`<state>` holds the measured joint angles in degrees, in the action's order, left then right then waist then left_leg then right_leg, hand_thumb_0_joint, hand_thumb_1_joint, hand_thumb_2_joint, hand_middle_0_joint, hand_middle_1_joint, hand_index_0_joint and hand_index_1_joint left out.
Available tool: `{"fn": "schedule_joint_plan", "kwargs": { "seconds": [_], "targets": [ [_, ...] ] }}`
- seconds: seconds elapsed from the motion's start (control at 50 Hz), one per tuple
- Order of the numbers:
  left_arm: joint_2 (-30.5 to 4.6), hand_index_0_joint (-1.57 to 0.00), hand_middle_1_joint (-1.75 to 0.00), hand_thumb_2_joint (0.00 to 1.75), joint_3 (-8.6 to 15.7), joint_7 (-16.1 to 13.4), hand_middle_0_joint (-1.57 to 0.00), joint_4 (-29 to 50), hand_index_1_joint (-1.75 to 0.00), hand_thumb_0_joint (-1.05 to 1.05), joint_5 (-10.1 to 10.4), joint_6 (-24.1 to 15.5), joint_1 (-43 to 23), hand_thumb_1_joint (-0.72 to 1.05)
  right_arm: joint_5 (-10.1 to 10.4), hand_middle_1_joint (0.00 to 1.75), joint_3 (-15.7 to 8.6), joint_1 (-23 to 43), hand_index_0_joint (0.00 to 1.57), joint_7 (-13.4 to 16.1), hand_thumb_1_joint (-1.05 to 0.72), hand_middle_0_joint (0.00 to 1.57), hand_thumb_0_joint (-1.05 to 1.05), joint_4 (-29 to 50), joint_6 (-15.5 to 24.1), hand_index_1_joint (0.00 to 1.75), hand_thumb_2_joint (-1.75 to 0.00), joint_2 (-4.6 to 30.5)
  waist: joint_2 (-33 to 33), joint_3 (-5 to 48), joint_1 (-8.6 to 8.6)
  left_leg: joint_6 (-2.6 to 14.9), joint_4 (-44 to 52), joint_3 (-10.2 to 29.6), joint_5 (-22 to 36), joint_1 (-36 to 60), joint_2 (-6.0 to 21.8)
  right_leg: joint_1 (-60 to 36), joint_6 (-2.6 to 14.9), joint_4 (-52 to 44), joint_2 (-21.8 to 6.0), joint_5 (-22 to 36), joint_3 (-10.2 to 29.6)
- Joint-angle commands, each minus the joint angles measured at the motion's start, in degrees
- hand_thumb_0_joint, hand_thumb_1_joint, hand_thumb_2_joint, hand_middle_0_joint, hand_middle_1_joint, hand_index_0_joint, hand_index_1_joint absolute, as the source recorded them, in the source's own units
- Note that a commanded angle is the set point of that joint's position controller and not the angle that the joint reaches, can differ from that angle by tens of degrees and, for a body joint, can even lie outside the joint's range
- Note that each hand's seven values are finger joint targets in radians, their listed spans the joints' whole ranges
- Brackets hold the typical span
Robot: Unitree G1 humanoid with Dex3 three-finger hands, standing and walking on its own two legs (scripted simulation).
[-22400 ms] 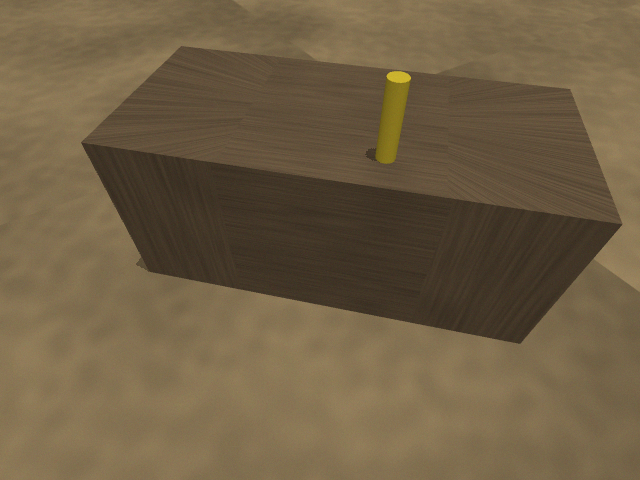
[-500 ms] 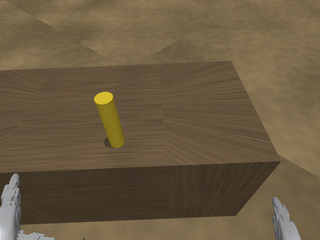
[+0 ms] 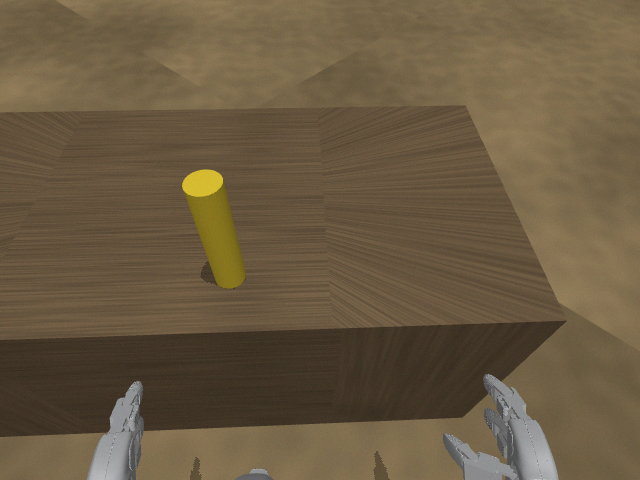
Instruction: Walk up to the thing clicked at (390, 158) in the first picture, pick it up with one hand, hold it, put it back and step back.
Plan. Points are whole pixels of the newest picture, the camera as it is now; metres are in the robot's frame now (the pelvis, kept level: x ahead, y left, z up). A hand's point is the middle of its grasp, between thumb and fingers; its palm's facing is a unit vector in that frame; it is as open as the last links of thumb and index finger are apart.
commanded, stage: home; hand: left
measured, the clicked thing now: (218, 235) +0.48 +0.17 -0.02
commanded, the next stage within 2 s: none
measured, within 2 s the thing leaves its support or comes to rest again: neither
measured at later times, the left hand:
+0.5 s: hand (187, 448) +0.18 +0.17 -0.06, palm faces +0.10 -0.97 -0.22, open 17.5 cm
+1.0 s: hand (190, 456) +0.17 +0.17 -0.06, palm faces +0.11 -0.97 -0.23, open 17.5 cm
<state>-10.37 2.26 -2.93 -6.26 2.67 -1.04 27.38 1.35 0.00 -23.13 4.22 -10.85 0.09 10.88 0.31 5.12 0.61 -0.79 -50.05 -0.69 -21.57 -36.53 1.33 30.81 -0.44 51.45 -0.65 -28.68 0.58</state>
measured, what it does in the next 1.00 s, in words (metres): stands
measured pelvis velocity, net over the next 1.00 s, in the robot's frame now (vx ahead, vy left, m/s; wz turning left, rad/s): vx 0.00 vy -0.01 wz -0.01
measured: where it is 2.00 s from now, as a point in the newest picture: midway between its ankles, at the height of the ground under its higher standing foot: outside the picture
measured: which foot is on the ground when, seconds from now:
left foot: down 0.00-1.00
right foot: down 0.00-1.00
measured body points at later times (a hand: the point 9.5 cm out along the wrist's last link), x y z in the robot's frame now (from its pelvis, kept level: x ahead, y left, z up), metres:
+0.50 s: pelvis +0.01 +0.00 -0.01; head +0.04 -0.01 +0.44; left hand +0.17 +0.22 -0.04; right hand +0.17 -0.23 -0.04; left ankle +0.04 +0.13 -0.69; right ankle -0.03 -0.12 -0.69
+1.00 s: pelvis +0.00 -0.01 -0.01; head +0.03 -0.01 +0.44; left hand +0.16 +0.22 -0.04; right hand +0.16 -0.24 -0.04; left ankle +0.04 +0.13 -0.69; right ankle -0.03 -0.12 -0.69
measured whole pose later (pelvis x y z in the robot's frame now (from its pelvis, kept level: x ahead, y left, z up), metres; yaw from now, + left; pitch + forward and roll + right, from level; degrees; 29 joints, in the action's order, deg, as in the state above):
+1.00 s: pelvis +0.00 -0.01 -0.01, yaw +0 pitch +9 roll +1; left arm -11.3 -0.6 -5.0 -6.0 2.0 0.5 26.3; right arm 1.4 0.3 -26.5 5.0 -2.2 -6.7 12.1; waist 0.2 7.3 0.2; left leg -1.5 -53.7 -0.6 -23.3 -39.9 2.0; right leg 34.5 0.3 55.8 0.0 -30.8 0.6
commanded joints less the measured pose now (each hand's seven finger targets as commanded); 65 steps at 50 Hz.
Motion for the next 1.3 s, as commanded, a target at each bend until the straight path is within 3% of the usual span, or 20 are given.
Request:
{"fn": "schedule_joint_plan", "kwargs": {
  "seconds": [0.0, 0.08, 0.1, 0.12, 0.14, 0.2, 0.22, 0.3, 0.4, 0.48, 0.54, 0.58, 0.76, 0.78, 0.84, 0.86, 0.96, 1.06, 1.08, 1.28],
  "targets": [
    [-7.04, -0.05, -0.05, 0.05, 1.63, -1.05, -0.05, 11.15, -0.05, 0.0, -0.61, -2.75, -6.27, -0.56, 0.31, 0.3, -1.46, 1.72, 0.2, 0.97, -0.89, 0.2, 0.0, 12.99, 2.51, 0.3, -0.9, 4.94, -1.98, 7.87, -0.71, 0.95, 6.02, -0.51, 11.71, 11.5, 0.21, 2.81, 0.77, -6.62, 1.45, 14.59, -2.74],
    [-6.82, -0.05, -0.05, 0.05, 1.39, -1.99, -0.05, 8.18, -0.05, 0.0, -0.94, -2.16, -2.57, -0.55, -0.28, 0.3, -1.79, 2.19, 0.2, 1.57, -0.9, 0.2, 0.0, 14.56, 1.66, 0.3, -0.9, 5.74, -3.09, 8.13, 0.59, 0.88, 5.3, -1.39, 10.6, 9.46, -0.38, 1.39, 0.72, -7.21, 0.78, 14.28, -1.95],
    [-8.41, -0.05, -0.05, 0.05, 2.26, -2.13, -0.05, 11.93, -0.05, 0.0, -0.8, -2.31, -4.31, -0.56, -0.31, 0.3, -1.19, 1.5, 0.2, 1.55, -0.9, 0.2, 0.0, 13.26, 1.4, 0.3, -0.9, 4.98, -5.22, 8.84, 1.21, 0.74, 5.21, -1.53, 11.45, 9.98, -0.37, 1.22, 0.89, -7.14, 0.71, 15.04, -1.77],
    [-7.51, -0.05, -0.05, 0.05, 2.06, -2.19, -0.05, 8.82, -0.05, 0.0, -0.85, -1.8, -1.46, -0.55, -0.45, 0.3, -2.6, 0.62, 0.2, 1.59, -0.9, 0.2, 0.0, 13.48, 1.15, 0.3, -0.9, 6.38, -5.03, 8.47, 0.71, 0.59, 5.34, -1.53, 11.92, 10.42, -0.14, 1.2, 0.85, -6.88, 1.03, 15.11, -1.98],
    [-8.49, -0.05, -0.05, 0.04, 2.39, -2.28, -0.05, 12.24, -0.05, 0.0, -0.7, -1.84, -2.65, -0.57, -0.41, 0.3, -2.24, 0.12, 0.2, 1.55, -0.9, 0.2, 0.0, 13.36, 0.86, 0.3, -0.9, 6.18, -5.81, 9.19, 1.07, 0.52, 5.51, -1.39, 12.56, 10.82, -0.07, 1.14, 1.01, -6.62, 1.13, 15.57, -2.09],
    [-5.29, -0.05, -0.05, 0.05, 0.38, -2.18, -0.05, 6.31, -0.05, 0.0, -0.53, -0.59, 2.27, -0.56, -0.36, 0.3, -3.02, 0.32, 0.2, 1.11, -0.9, 0.2, 0.0, 15.32, -0.04, 0.3, -0.9, 6.85, -1.27, 7.44, 0.38, 0.87, 4.67, -1.26, 14.26, 9.2, 0.14, 0.88, 0.56, -6.76, 1.43, 17.24, -2.51],
    [-6.83, -0.05, -0.05, 0.04, 1.17, -2.2, -0.05, 10.0, -0.05, 0.0, -0.48, -0.84, -0.51, -0.57, -0.3, 0.3, -2.71, -0.82, 0.2, 1.0, -0.9, 0.2, 0.0, 13.64, -0.43, 0.3, -0.9, 6.56, -2.39, 7.79, 0.77, 0.85, 4.73, -1.24, 14.43, 9.41, 0.17, 1.33, 0.68, -6.37, 1.46, 17.61, -2.45],
    [-5.57, -0.05, -0.05, 0.04, -0.51, -1.71, -0.05, 8.05, -0.05, 0.0, -0.71, -0.73, -2.21, -0.57, -0.04, 0.3, -3.81, -1.19, 0.2, 0.82, -0.9, 0.2, 0.0, 15.01, -1.23, 0.3, -0.9, 7.08, 1.8, 6.16, -1.11, 1.31, 3.75, -1.49, 14.61, 9.08, 0.27, 2.89, -0.09, -6.28, 1.39, 19.3, -2.33],
    [-7.14, -0.05, -0.05, 0.04, 0.79, -1.53, -0.05, 11.1, -0.05, 0.0, -0.88, -1.24, -4.9, -0.57, 0.11, 0.3, -2.94, -1.72, 0.2, 0.76, -0.9, 0.2, 0.0, 17.45, -1.92, 0.3, -0.9, 6.41, 1.65, 9.42, -0.89, 1.46, 2.75, -1.58, 16.21, 10.46, 0.15, 2.46, -0.39, -5.73, 1.11, 20.99, -1.9],
    [-6.02, -0.05, -0.05, 0.04, 0.5, -1.59, -0.05, 8.24, -0.05, 0.0, -0.89, -0.56, -2.04, -0.57, 0.02, 0.3, -2.67, -2.37, 0.2, 0.78, -0.9, 0.2, 0.0, 17.84, -2.33, 0.3, -0.9, 6.35, 0.61, 7.73, -0.7, 1.32, 3.18, -2.01, 13.12, 8.79, -0.27, 2.81, -0.22, -6.29, 0.78, 18.28, -1.61],
    [-8.37, -0.05, -0.05, 0.04, 1.6, -1.94, -0.05, 13.2, -0.05, 0.0, -0.88, -1.07, -4.6, -0.57, 0.01, 0.3, -2.36, -2.14, 0.2, 0.85, -0.9, 0.2, 0.0, 16.73, -2.87, 0.3, -0.9, 6.0, -2.72, 7.25, 0.0, 0.96, 3.7, -2.19, 10.91, 8.19, -0.45, 3.86, 0.28, -6.46, 0.71, 15.67, -1.45],
    [-6.62, -0.05, -0.05, 0.04, 0.71, -1.96, -0.05, 10.14, -0.05, 0.0, -0.86, -0.76, -2.17, -0.58, -0.08, 0.3, -2.67, -1.36, 0.2, 0.95, -0.9, 0.2, 0.0, 17.62, -2.58, 0.3, -0.9, 6.2, -1.55, 5.74, -0.36, 1.1, 3.81, -2.29, 7.85, 7.03, -0.53, 4.61, 0.28, -7.23, 0.69, 12.86, -1.27],
    [-7.22, -0.05, -0.05, 0.05, 0.54, -2.1, -0.05, 12.4, -0.05, 0.0, -0.75, -1.8, -3.53, -0.56, 0.03, 0.3, -2.19, -1.18, 0.2, 1.32, -0.9, 0.2, 0.0, 19.38, -3.2, 0.3, -0.9, 5.72, 1.39, 6.63, -0.68, 1.52, 2.15, -2.46, 7.23, 6.09, -0.73, 4.55, -0.45, -7.8, 0.04, 13.28, 0.08],
    [-6.73, -0.05, -0.05, 0.04, 0.6, -2.09, -0.05, 10.2, -0.05, 0.0, -0.89, -1.54, -2.21, -0.57, 0.01, 0.3, -3.38, -1.56, 0.2, 1.38, -0.9, 0.2, 0.0, 20.18, -3.27, 0.3, -0.9, 7.13, 3.2, 6.98, -1.25, 1.59, 2.31, -2.35, 6.95, 6.19, -0.54, 4.94, -0.38, -7.46, 0.36, 12.76, -0.3],
    [-7.55, -0.05, -0.05, 0.05, 0.89, -2.24, -0.05, 12.59, -0.05, 0.0, -0.89, -1.87, -4.0, -0.56, 0.02, 0.3, -2.07, -2.51, 0.2, 1.49, -0.9, 0.2, 0.0, 18.96, -3.58, 0.3, -0.9, 5.82, 1.57, 6.84, -0.74, 1.46, 2.49, -2.4, 7.44, 6.58, -0.57, 5.06, -0.22, -7.06, 0.58, 13.02, -0.69],
    [-6.46, -0.05, -0.05, 0.04, 0.31, -2.29, -0.05, 9.64, -0.05, 0.0, -0.98, -1.6, -2.06, -0.57, 0.09, 0.3, -3.22, -2.31, 0.2, 1.56, -0.9, 0.2, 0.0, 19.52, -3.55, 0.3, -0.9, 6.81, 1.95, 6.12, -1.09, 1.48, 2.77, -2.37, 6.74, 6.33, -0.56, 5.65, -0.15, -6.96, 0.68, 12.05, -0.79],
    [-8.32, -0.05, -0.05, 0.05, 1.3, -2.63, -0.05, 13.63, -0.05, 0.0, -0.91, -2.02, -3.94, -0.55, 0.11, 0.3, -2.25, -2.83, 0.2, 1.47, -0.9, 0.2, 0.0, 18.47, -3.91, 0.3, -0.9, 5.91, -1.56, 6.71, -0.06, 1.14, 2.96, -2.42, 7.08, 6.13, -0.6, 5.46, 0.31, -6.39, 0.71, 12.01, -0.93],
    [-5.9, -0.05, -0.05, 0.05, -0.2, -2.66, -0.05, 9.56, -0.05, 0.0, -0.91, -1.6, -1.08, -0.56, 0.05, 0.3, -2.8, -1.91, 0.2, 1.45, -0.9, 0.2, 0.0, 19.94, -3.89, 0.3, -0.9, 6.59, -0.14, 5.32, -0.44, 1.17, 3.18, -2.14, 6.62, 5.46, -0.44, 5.98, 0.33, -6.04, 1.03, 11.34, -1.31],
    [-7.28, -0.05, -0.05, 0.06, 0.72, -2.83, -0.05, 13.09, -0.05, 0.0, -0.79, -1.99, -3.21, -0.55, 0.04, 0.3, -2.44, -1.28, 0.2, 1.44, -0.9, 0.2, 0.0, 19.56, -3.94, 0.3, -0.9, 6.17, -1.24, 5.82, 0.19, 1.02, 3.36, -2.09, 6.08, 5.43, -0.43, 5.7, 0.5, -6.15, 1.0, 10.59, -1.36],
    [-6.62, -0.05, -0.05, 0.06, 0.19, -2.9, -0.05, 12.03, -0.05, 0.0, -1.07, -2.0, -1.95, -0.54, 0.05, 0.3, -3.16, -2.71, 0.2, 1.5, -0.9, 0.2, 0.0, 20.63, -4.29, 0.3, -0.9, 6.63, 0.67, 7.32, -0.61, 1.19, 2.58, -2.13, 7.95, 6.19, -0.35, 5.58, 0.22, -5.45, 1.17, 12.85, -1.27]
  ]
}}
